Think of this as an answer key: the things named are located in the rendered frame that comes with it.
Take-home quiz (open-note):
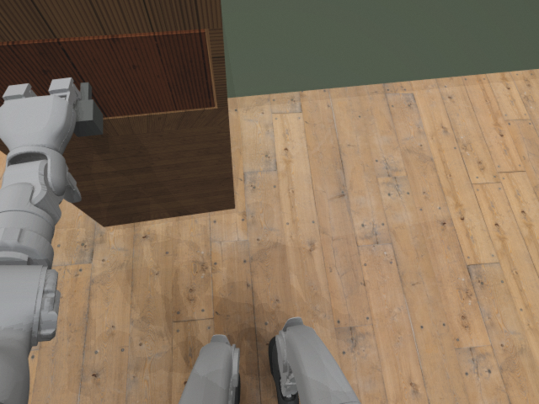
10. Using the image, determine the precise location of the robot left upper arm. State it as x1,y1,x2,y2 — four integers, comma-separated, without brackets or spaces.
0,265,61,404

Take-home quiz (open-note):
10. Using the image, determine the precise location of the cabinet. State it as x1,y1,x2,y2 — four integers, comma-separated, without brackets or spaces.
0,0,235,227

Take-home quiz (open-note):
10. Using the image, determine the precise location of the robot left hand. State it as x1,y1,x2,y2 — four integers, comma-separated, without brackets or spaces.
0,77,82,203

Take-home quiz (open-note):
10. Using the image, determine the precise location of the left robot forearm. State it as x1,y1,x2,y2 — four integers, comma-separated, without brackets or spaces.
0,146,66,269

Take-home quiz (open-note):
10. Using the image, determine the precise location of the drawer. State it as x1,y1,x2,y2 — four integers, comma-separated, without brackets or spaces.
0,29,215,118

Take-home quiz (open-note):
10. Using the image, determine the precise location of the handle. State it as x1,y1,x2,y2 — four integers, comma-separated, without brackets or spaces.
73,82,104,137

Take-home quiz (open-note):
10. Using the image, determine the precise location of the robot right shin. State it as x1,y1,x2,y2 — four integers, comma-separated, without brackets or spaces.
278,317,315,396

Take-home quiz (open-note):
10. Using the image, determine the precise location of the robot right thigh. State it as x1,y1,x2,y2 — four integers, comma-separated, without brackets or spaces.
275,324,361,404

